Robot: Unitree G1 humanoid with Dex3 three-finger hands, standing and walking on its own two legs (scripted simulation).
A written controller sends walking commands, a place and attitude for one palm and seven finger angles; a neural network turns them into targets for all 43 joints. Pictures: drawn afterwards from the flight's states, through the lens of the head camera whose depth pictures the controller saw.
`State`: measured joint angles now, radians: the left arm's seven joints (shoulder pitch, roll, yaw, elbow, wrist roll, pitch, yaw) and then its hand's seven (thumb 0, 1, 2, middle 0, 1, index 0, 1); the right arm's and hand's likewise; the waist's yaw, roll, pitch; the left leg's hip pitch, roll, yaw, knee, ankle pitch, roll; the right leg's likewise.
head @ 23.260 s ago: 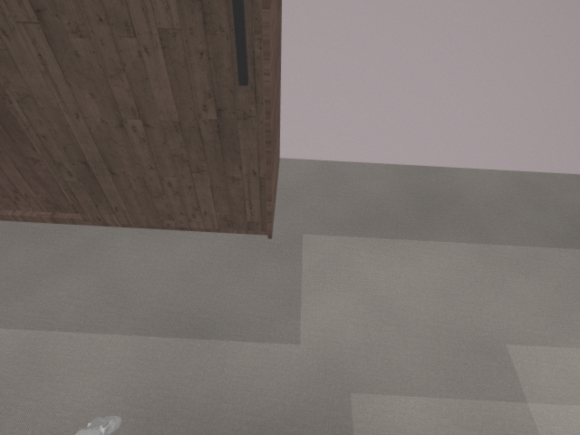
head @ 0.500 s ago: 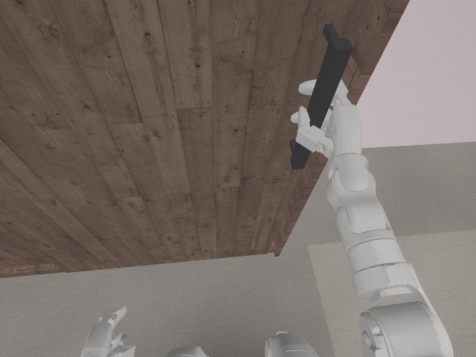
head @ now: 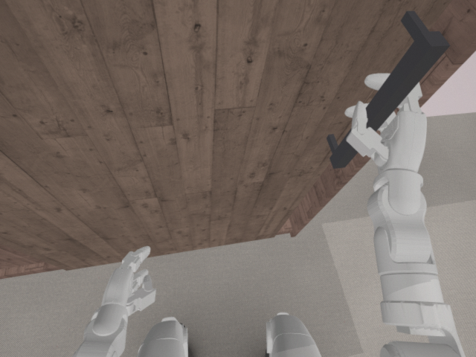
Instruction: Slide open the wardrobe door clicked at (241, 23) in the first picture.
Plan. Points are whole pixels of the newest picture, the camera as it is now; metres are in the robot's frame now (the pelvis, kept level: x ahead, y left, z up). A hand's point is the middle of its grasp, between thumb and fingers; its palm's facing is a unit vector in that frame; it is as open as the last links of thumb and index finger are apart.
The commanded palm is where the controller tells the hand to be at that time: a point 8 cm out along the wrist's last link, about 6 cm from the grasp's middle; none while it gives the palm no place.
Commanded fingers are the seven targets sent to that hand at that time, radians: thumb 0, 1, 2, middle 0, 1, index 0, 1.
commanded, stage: step sideways, sliding the door along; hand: right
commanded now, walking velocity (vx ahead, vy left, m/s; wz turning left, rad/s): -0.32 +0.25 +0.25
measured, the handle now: (367, 106) +0.45 -0.19 +0.14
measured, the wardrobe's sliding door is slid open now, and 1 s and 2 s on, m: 0.08 0.44 0.63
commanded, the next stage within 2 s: stop walking and hold the door there in 1.96 s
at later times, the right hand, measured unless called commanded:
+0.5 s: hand (247, 140) +0.38 +0.00 +0.14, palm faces +0.26 +0.96 -0.10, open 6.4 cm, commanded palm +0.33 +0.02 +0.14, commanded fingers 0.00 -0.90 -0.90 0.45 1.40 0.45 1.40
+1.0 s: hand (96, 161) +0.34 +0.18 +0.14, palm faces -0.07 +0.99 -0.07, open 6.1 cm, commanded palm +0.31 +0.17 +0.13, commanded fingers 0.00 -0.90 -0.90 0.45 1.40 0.45 1.40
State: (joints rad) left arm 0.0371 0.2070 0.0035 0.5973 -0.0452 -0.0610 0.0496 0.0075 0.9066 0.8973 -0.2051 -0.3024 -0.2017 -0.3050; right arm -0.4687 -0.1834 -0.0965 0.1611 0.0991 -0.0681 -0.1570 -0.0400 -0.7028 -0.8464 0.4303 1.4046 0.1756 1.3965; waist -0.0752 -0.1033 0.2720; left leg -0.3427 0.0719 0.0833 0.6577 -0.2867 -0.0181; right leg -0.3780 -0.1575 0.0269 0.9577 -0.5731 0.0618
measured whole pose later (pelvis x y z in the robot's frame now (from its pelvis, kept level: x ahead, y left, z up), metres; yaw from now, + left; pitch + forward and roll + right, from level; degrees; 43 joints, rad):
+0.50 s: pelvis +0.02 +0.15 +0.01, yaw +3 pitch -1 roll -1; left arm 0.02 0.20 -0.01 0.57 -0.03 -0.11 0.01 0.01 0.91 0.90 -0.20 -0.30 -0.20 -0.30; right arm -0.19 -0.13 -0.10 -0.10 0.09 -0.10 -0.19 -0.03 -0.71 -0.83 0.44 1.40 0.19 1.37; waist -0.09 -0.08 0.25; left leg -0.35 0.04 0.06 0.62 -0.26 0.01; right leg -0.37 -0.14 0.02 0.99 -0.62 0.06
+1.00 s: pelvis -0.02 +0.25 +0.02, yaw +10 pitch -1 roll +5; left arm 0.13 0.14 -0.01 0.54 -0.01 -0.08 0.00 0.01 0.91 0.90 -0.20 -0.30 -0.20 -0.30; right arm -0.20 -0.16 0.05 -0.06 0.05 -0.08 -0.11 0.01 -0.73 -0.79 0.43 1.40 0.27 1.39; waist -0.09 -0.07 0.19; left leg -0.33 0.03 0.04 0.71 -0.36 -0.05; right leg -0.21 -0.32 -0.14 0.48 -0.21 0.13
